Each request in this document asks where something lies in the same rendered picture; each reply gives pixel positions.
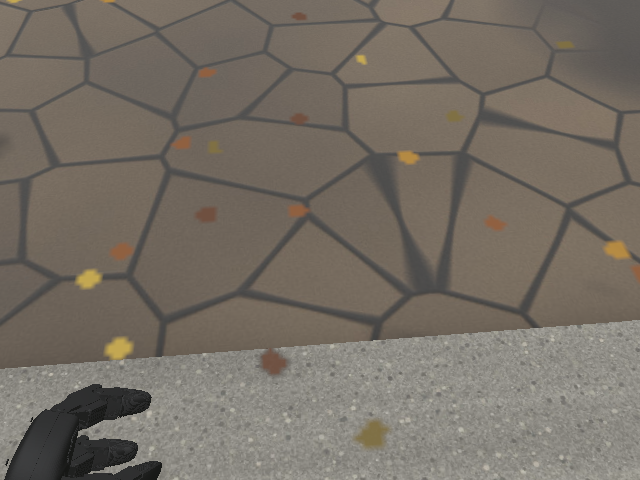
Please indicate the left robot hand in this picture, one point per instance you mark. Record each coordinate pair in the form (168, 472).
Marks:
(50, 449)

